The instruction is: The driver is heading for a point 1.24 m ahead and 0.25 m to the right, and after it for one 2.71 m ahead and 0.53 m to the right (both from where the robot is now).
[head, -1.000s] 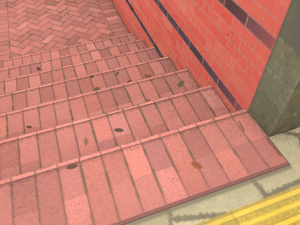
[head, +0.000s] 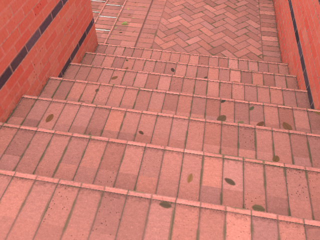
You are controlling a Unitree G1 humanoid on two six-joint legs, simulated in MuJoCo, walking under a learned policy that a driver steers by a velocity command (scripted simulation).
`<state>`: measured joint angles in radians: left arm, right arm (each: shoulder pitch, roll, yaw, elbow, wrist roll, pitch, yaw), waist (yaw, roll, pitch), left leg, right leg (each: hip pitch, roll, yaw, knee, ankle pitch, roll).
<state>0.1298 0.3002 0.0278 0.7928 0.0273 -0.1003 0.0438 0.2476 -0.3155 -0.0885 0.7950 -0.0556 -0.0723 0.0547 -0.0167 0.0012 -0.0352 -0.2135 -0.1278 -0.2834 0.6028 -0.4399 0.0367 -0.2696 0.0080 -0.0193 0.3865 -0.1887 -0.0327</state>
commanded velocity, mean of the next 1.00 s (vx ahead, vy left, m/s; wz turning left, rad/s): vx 0.26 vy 0.00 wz -0.11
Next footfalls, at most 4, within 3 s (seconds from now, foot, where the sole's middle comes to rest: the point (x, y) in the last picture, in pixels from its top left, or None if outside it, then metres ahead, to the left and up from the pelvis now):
0.42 left None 0.25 0.16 -0.78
0.94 right None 0.45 -0.08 -0.78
1.44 left None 0.45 0.15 -0.78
1.86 right None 0.33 -0.05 -0.78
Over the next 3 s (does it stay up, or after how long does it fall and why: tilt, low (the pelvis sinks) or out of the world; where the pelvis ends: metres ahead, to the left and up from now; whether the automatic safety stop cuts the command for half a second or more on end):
stays up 0.62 -0.10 -0.01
